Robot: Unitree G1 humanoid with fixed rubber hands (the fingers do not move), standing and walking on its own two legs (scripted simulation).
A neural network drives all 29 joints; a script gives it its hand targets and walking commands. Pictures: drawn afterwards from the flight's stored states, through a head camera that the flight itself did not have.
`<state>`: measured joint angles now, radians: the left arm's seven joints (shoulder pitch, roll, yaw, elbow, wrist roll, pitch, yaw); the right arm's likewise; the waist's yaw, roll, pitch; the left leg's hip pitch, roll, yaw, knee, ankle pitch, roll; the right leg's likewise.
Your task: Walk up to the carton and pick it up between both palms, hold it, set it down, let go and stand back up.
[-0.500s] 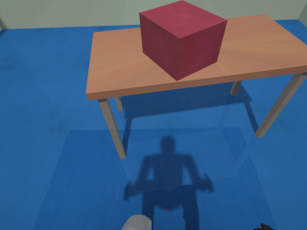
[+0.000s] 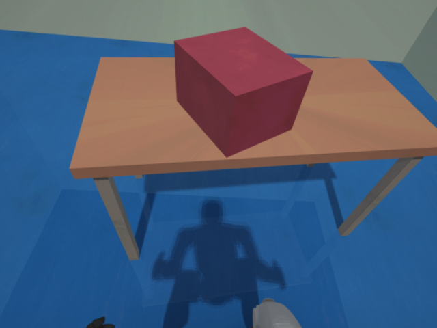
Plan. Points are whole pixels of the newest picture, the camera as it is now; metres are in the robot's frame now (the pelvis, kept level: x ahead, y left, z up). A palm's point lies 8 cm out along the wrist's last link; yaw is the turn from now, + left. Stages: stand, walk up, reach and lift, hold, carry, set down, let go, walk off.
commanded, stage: walk up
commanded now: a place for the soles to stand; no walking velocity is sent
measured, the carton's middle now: (236, 87) +0.74 -0.07 +0.04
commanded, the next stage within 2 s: none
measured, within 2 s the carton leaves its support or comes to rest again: neither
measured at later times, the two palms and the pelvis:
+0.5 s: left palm out of the picture +0.13 +0.18 -0.15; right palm (351, 231) +0.33 -0.31 -0.07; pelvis +0.16 -0.08 -0.01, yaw +8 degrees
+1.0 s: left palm (177, 235) +0.34 +0.10 -0.09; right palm (374, 209) +0.41 -0.42 -0.11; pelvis +0.24 -0.17 -0.01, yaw +10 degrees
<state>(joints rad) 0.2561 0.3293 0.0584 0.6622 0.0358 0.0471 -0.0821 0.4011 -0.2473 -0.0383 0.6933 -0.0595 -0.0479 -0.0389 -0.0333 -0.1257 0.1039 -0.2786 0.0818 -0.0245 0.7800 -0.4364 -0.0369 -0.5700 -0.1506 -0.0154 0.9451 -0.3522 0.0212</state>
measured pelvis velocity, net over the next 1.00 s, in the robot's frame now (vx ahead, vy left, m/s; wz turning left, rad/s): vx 0.24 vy -0.17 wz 0.17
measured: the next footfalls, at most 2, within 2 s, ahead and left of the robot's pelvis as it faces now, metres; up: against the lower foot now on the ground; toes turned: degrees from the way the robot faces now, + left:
right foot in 0.06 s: +0.18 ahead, -0.20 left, +0.00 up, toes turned -6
left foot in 0.40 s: +0.25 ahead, +0.03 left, +0.00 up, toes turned +10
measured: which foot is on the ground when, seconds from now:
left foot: down 0.00-0.08, up 0.10-0.38, down 0.40-0.80, up 0.82-1.00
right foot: up 0.00-0.04, down 0.06-0.42, up 0.44-0.76, down 0.78-1.00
